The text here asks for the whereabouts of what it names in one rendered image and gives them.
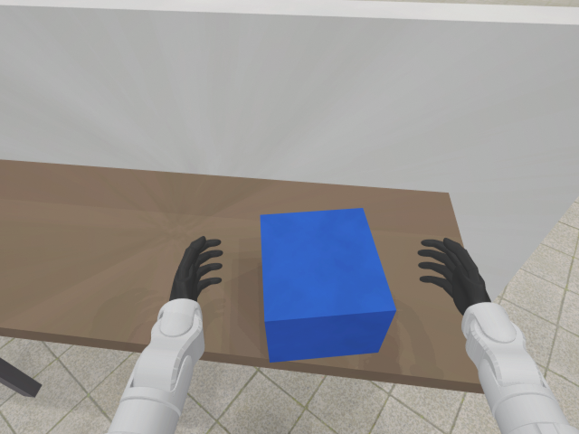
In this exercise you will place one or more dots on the robot right forearm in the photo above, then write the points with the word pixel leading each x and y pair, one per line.
pixel 517 393

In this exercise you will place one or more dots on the robot left forearm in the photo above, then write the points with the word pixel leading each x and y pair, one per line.
pixel 155 395

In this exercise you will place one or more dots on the left robot hand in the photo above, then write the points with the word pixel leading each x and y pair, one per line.
pixel 186 282

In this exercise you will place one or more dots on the table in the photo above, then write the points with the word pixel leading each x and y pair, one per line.
pixel 88 256

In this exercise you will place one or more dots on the carton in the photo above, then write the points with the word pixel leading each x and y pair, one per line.
pixel 325 293

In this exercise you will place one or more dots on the right robot hand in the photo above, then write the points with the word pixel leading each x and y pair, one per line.
pixel 462 279

